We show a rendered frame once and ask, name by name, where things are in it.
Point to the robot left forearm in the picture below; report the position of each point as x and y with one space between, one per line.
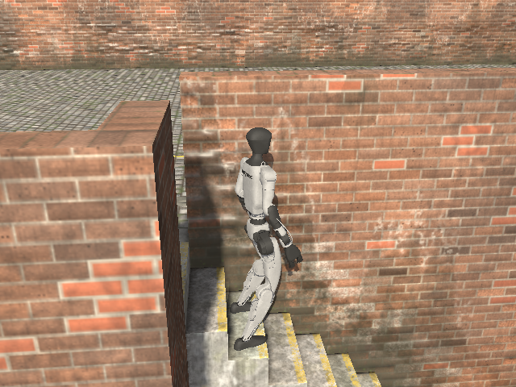
242 200

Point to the robot left upper arm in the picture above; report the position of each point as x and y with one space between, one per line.
239 183

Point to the robot right forearm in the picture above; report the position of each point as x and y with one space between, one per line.
280 231

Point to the left robot thigh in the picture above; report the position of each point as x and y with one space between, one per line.
258 265

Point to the right robot hand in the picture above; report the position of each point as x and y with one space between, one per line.
291 253

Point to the robot right foot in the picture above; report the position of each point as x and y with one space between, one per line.
254 341

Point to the robot right upper arm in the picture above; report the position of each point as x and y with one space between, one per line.
268 178

